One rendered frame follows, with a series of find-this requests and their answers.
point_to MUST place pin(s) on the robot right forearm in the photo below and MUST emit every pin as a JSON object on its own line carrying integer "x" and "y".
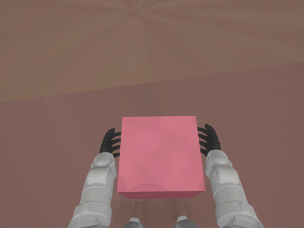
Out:
{"x": 231, "y": 204}

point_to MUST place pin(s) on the robot right shin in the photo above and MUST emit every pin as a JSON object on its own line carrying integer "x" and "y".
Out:
{"x": 181, "y": 218}

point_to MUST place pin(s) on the robot left hand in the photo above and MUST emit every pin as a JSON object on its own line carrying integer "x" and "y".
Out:
{"x": 108, "y": 142}

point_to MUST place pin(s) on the robot left shin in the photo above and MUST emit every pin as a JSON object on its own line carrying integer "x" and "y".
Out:
{"x": 135, "y": 220}

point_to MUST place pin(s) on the robot right hand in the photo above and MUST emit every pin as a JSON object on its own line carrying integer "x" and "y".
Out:
{"x": 211, "y": 139}

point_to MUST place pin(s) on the robot left forearm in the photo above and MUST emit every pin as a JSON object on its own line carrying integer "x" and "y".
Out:
{"x": 94, "y": 207}

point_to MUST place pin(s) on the robot shin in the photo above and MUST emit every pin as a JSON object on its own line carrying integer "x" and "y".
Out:
{"x": 181, "y": 218}
{"x": 135, "y": 220}

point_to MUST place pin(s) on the carton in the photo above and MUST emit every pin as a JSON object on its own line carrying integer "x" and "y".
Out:
{"x": 160, "y": 158}

